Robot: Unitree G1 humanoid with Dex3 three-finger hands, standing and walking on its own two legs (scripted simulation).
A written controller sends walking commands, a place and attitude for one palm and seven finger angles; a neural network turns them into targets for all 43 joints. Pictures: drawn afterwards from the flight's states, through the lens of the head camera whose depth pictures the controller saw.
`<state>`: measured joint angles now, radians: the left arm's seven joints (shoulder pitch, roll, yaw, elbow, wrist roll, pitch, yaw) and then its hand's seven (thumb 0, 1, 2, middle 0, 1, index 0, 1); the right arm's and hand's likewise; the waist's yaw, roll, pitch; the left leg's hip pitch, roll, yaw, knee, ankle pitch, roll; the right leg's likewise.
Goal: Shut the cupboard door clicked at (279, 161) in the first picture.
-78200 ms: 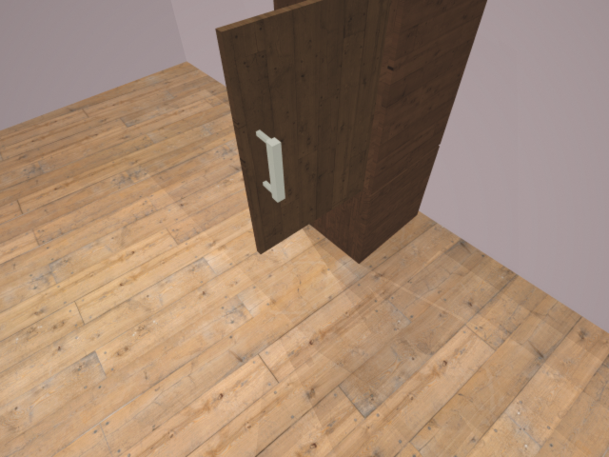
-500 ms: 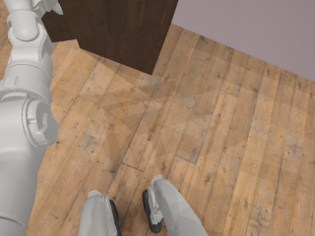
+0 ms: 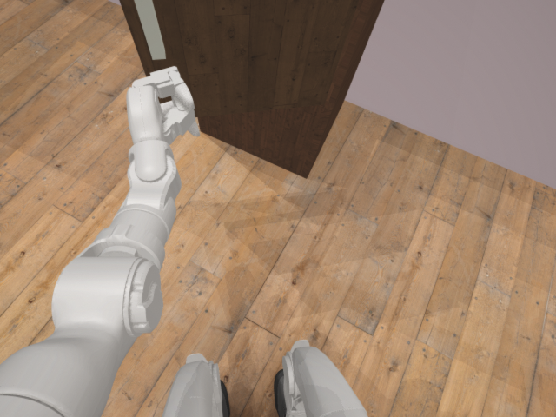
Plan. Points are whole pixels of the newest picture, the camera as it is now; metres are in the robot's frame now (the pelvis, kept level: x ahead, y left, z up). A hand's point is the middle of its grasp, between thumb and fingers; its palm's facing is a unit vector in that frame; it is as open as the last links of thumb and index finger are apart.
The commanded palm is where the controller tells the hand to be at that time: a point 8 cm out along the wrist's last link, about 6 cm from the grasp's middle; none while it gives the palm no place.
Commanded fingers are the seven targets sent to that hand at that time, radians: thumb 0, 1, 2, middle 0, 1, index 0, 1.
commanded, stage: pull the fist back off the door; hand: left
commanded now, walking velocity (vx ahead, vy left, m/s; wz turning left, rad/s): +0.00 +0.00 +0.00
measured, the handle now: (145, 1) +0.71 +0.11 +0.07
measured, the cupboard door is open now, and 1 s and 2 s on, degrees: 36 36 36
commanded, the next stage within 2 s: draw the hand back to the body in 0.18 s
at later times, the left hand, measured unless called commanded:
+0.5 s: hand (168, 115) +0.50 +0.08 +0.08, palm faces +0.08 -0.99 -0.10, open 3.1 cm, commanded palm +0.44 +0.13 +0.09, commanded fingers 0.00 0.90 0.90 -1.30 -1.50 -1.30 -1.50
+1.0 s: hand (40, 225) +0.33 +0.17 +0.16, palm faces +0.10 -0.97 -0.20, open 3.1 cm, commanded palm +0.29 +0.22 +0.19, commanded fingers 0.00 0.90 0.90 -0.86 -1.02 -0.86 -1.02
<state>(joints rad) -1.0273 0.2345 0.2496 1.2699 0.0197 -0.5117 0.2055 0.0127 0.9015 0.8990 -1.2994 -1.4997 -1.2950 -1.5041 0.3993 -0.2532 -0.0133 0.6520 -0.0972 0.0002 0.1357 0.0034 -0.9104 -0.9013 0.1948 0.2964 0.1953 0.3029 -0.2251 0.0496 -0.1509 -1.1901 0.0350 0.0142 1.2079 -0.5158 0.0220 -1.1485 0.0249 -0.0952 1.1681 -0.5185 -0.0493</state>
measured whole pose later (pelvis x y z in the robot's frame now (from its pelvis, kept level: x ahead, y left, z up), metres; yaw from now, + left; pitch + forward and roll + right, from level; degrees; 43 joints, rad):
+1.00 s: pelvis +0.02 +0.00 +0.09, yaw +0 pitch +4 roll +0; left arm -0.06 0.24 0.03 0.27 -0.07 -0.16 0.05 0.01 0.90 0.90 -1.11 -1.29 -1.11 -1.29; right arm 0.20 -0.22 0.02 0.51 0.05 0.06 -0.05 0.01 -0.91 -0.90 0.19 0.30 0.19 0.30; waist 0.00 0.03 -0.08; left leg -0.38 0.00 0.05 0.65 -0.34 0.02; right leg -0.36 0.02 -0.05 0.65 -0.35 -0.03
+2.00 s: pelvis +0.03 +0.00 +0.11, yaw +2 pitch -3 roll +0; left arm 0.46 0.36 0.36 -0.36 -0.07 -0.11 0.11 0.01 0.89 0.90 -0.21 -0.30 -0.21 -0.31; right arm 0.21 -0.22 0.02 0.63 0.01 -0.11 -0.06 0.02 -0.91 -0.90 0.20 0.30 0.20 0.30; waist 0.05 0.07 -0.01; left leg -0.12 -0.01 0.03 0.42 -0.25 0.02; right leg -0.09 0.02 -0.06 0.41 -0.26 -0.03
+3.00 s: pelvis -0.10 +0.02 +0.09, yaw +5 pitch +0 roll -2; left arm 0.54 0.40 0.45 -0.52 -0.03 -0.26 0.14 0.01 0.89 0.90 -0.21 -0.30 -0.21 -0.31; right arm 0.23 -0.22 0.00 0.59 0.00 -0.09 -0.05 0.01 -0.90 -0.90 0.20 0.30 0.20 0.30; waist 0.00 0.01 0.01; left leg -0.50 -0.01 0.04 0.67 -0.29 0.03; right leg -0.38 0.04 0.03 0.62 -0.24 0.01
